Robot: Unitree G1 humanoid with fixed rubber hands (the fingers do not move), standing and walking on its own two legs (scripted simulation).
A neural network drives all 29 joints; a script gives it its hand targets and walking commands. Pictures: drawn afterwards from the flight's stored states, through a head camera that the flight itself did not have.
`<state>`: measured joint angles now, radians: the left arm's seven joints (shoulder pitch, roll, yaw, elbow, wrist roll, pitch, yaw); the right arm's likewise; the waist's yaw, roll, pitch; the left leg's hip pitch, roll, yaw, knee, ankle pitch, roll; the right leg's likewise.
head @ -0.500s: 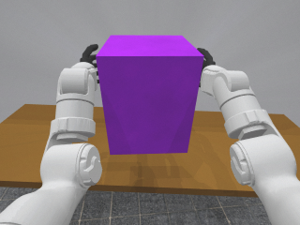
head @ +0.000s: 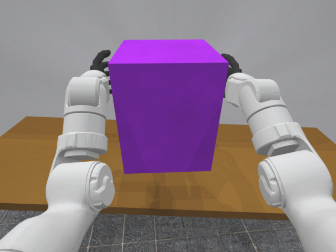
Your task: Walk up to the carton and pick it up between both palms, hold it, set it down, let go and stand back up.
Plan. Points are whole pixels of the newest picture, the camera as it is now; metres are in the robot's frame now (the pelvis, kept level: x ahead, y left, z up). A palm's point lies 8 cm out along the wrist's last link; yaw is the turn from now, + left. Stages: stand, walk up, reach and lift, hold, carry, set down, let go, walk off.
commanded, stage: hold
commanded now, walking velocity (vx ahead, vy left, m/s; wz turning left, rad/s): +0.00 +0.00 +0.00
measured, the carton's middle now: (166, 103) +0.38 +0.00 +0.27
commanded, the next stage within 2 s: none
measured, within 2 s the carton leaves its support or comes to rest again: neither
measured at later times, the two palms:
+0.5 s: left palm (98, 81) +0.37 +0.15 +0.32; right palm (230, 81) +0.37 -0.14 +0.33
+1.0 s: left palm (97, 80) +0.36 +0.15 +0.33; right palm (232, 83) +0.36 -0.14 +0.33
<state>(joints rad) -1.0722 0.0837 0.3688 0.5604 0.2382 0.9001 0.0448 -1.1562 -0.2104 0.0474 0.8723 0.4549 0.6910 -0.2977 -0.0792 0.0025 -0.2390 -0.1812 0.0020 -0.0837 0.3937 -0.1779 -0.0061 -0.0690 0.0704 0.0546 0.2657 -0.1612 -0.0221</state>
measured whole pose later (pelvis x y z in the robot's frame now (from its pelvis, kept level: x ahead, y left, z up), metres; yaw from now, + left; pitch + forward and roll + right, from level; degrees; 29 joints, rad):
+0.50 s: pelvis +0.00 +0.00 +0.00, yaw +0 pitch -1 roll -2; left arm -1.10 0.09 0.37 0.61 0.23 0.86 0.05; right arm -1.20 -0.22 0.06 0.92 0.45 0.68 -0.29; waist -0.07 0.01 -0.23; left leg -0.20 0.00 -0.09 0.40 -0.17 -0.01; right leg -0.08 0.07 0.05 0.26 -0.15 -0.02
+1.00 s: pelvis +0.00 +0.00 +0.00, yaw +0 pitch -2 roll -2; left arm -1.10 0.09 0.38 0.60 0.23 0.89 0.05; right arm -1.17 -0.21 0.03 0.90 0.44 0.69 -0.29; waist -0.07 0.01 -0.25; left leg -0.19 0.00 -0.08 0.39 -0.17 0.00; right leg -0.08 0.07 0.06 0.27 -0.16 -0.02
